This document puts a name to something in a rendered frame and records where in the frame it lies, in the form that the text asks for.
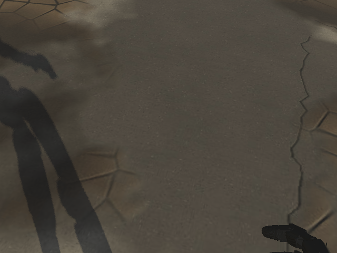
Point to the robot right hand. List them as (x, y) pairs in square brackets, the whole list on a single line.
[(296, 237)]

